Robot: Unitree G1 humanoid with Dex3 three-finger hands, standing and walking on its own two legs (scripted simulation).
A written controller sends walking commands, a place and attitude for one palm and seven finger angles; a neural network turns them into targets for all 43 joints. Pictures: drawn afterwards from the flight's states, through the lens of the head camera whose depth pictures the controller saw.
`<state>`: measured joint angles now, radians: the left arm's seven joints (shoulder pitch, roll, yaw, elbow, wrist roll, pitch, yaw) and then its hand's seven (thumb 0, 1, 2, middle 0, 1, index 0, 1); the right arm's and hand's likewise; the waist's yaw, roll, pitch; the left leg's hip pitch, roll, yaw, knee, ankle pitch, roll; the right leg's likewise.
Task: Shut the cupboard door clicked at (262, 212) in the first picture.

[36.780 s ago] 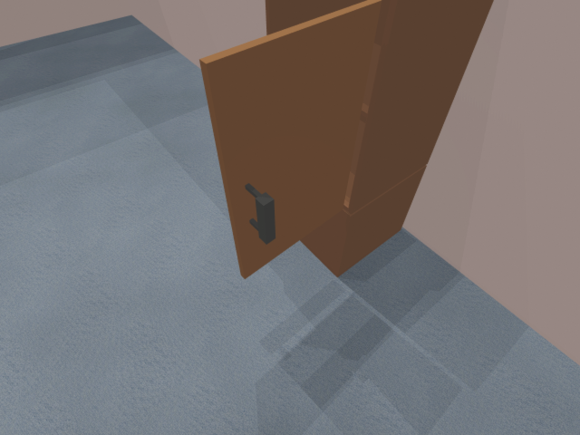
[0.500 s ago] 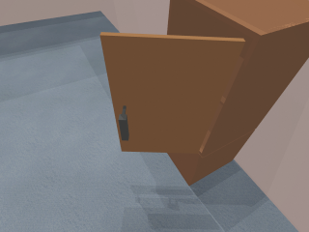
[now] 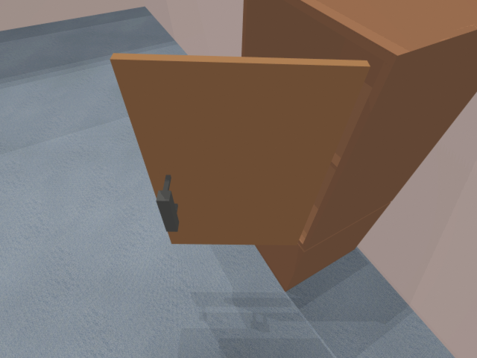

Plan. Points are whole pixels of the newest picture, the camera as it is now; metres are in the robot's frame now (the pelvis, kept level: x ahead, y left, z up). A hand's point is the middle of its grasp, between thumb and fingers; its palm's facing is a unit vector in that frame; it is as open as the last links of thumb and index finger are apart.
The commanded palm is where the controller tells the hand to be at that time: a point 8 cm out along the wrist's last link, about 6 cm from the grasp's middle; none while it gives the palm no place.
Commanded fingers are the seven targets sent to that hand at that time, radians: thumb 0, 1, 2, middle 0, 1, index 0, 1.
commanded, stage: come to a stop and stand still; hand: left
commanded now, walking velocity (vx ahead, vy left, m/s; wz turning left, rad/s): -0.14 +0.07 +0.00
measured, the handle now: (170, 203) +0.43 +0.19 -0.07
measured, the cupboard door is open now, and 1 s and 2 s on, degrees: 60 60 60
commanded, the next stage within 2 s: look again from close up in 0.82 s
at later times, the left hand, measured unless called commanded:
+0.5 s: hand out of the picture +0.00 +0.21 -0.16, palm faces +0.02 -0.98 -0.22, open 7.4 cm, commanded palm none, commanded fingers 0.00 0.90 0.90 -0.20 -0.30 -0.20 -0.30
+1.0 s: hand out of the picture -0.09 +0.19 -0.17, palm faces +0.03 -0.99 -0.17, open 7.4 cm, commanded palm none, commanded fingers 0.00 0.90 0.90 -0.20 -0.30 -0.20 -0.30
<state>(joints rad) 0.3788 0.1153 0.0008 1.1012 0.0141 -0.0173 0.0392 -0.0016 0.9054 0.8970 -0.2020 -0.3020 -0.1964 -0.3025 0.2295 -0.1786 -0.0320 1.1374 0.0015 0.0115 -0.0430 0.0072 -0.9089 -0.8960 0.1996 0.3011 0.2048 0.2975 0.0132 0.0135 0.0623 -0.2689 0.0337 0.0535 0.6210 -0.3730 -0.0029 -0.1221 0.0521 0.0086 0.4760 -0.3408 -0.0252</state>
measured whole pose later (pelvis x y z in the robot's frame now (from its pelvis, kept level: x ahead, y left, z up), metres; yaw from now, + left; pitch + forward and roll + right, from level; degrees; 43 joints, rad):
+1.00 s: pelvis -0.05 +0.03 +0.01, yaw +2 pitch +0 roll +0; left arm 0.37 0.15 -0.02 1.09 0.03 0.00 0.03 0.00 0.91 0.90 -0.20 -0.30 -0.20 -0.30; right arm 0.30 -0.15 -0.02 1.08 -0.02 0.00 -0.01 0.01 -0.91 -0.90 0.20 0.30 0.21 0.30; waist -0.01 -0.01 0.04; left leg -0.27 -0.06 0.06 0.42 -0.15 0.08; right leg -0.19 -0.04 0.00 0.47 -0.28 0.02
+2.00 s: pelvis -0.09 -0.01 -0.13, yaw +2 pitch +14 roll -3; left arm 0.45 0.23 0.26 0.12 -0.39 -0.48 -0.44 0.01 0.90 0.90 -0.43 -0.55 -0.43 -0.56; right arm 0.17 -0.24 -0.01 0.56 0.04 -0.31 -0.06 0.01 -0.90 -0.90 0.20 0.30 0.21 0.30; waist 0.07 0.03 -0.16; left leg -1.13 0.01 -0.01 1.37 -0.49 0.03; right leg -1.00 0.02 -0.08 1.37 -0.63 -0.03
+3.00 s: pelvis -0.07 +0.01 -0.11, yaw +1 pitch +17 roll -5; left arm 0.41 0.24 0.13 -0.02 -0.27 -0.40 -0.22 0.01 0.90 0.90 -1.28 -1.48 -1.27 -1.48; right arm 0.23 -0.23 0.02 0.50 0.02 -0.16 -0.06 0.01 -0.90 -0.90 0.20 0.30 0.21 0.30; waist 0.01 0.04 -0.20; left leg -1.12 0.01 -0.03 1.31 -0.50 0.05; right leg -0.97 0.03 -0.09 1.26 -0.60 -0.01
